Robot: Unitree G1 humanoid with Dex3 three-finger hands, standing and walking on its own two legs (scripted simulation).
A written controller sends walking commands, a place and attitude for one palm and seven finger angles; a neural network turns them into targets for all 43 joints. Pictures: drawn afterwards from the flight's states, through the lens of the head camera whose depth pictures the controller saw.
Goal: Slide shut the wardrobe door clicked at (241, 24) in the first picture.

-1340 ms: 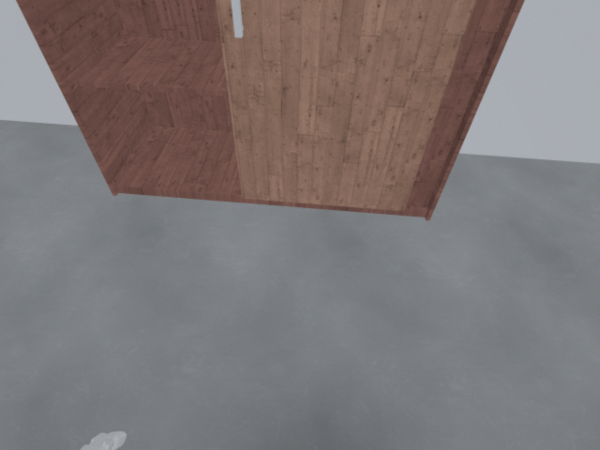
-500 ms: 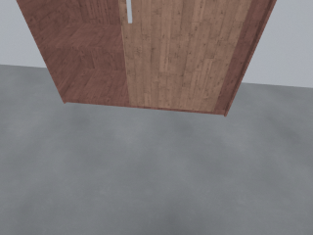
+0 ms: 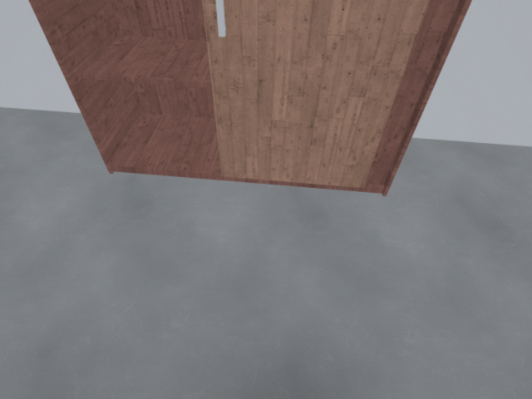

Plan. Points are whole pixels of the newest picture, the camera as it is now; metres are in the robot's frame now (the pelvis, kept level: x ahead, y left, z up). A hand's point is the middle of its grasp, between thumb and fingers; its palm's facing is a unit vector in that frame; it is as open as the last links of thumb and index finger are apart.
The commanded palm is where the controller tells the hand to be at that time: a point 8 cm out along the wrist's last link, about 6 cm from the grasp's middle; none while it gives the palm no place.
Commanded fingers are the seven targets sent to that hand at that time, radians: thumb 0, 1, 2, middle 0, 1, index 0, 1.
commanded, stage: look at it before walking up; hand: right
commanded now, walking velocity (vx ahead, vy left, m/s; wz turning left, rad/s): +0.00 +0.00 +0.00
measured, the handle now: out of the picture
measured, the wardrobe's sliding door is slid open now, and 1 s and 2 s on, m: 0.62 0.62 0.62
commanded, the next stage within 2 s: walk to a spot facing it in 0.10 s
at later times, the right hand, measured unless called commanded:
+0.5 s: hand out of the picture +0.07 -0.21 -0.18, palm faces -0.12 +0.95 -0.29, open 7.4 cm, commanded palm none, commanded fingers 0.00 -0.90 -0.90 0.20 0.30 0.20 0.30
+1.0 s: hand out of the picture +0.11 -0.20 -0.18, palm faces -0.26 +0.95 -0.19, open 7.4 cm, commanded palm none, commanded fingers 0.00 -0.90 -0.90 0.20 0.30 0.20 0.30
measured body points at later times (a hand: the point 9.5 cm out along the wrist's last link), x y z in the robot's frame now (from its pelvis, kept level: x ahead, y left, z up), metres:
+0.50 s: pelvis +0.00 +0.00 -0.02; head +0.02 +0.01 +0.43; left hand +0.06 +0.28 -0.16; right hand +0.08 -0.26 -0.15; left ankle +0.00 +0.12 -0.74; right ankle +0.00 -0.12 -0.75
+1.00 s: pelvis +0.09 -0.01 -0.01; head +0.11 -0.01 +0.44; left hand +0.11 +0.27 -0.13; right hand +0.13 -0.25 -0.16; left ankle +0.00 +0.11 -0.75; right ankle +0.17 -0.11 -0.73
